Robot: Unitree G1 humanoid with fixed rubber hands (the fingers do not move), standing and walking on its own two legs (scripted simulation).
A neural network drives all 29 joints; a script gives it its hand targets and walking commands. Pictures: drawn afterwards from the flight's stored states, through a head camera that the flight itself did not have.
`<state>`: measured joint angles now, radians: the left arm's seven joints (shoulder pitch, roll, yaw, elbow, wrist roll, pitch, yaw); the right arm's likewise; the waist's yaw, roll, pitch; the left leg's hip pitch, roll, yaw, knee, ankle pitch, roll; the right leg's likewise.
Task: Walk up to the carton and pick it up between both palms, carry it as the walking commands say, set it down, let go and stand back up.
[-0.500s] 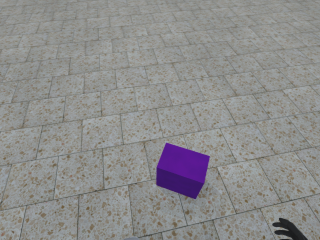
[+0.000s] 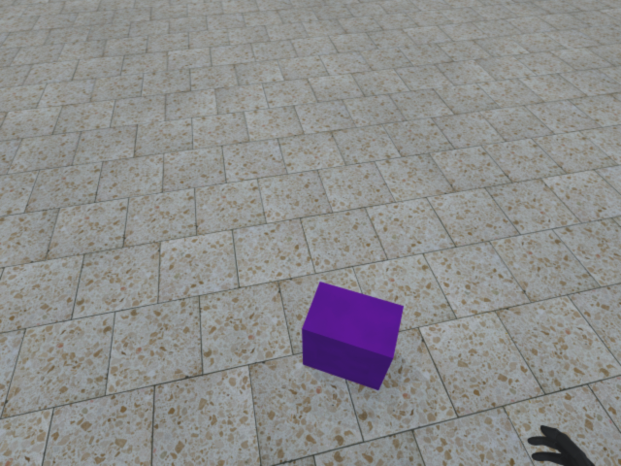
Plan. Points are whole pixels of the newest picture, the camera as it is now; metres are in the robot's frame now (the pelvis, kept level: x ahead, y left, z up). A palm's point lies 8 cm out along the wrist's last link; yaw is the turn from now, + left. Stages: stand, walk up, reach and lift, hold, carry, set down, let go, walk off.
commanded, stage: walk up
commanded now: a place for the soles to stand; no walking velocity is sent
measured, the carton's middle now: (349, 337) +0.57 -0.10 -0.62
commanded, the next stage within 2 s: none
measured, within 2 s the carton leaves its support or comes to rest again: neither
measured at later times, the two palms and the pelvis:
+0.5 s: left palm (23, 417) +0.21 +0.42 -0.09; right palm out of the picture +0.10 -0.23 -0.06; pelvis +0.11 +0.10 +0.02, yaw -5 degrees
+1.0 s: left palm (62, 354) +0.30 +0.42 -0.11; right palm (488, 434) +0.19 -0.22 -0.09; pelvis +0.17 +0.12 -0.01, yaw -11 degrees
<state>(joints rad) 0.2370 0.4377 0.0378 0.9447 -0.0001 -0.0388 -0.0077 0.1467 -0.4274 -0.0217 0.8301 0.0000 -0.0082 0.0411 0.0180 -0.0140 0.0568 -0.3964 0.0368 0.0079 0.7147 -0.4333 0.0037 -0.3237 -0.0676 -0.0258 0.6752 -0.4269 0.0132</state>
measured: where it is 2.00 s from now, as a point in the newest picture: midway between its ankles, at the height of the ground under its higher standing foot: outside the picture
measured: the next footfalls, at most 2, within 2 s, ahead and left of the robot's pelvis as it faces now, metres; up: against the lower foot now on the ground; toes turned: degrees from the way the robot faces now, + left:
left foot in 0.22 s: +0.13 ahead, +0.18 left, +0.00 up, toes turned -3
right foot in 0.68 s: +0.28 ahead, -0.05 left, +0.00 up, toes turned -8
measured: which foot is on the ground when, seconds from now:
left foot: down 0.00-0.00, up 0.02-0.20, down 0.22-0.68, up 0.70-0.94, down 0.96-1.00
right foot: down 0.00-0.24, up 0.26-0.66, down 0.68-0.98, up 1.00-1.00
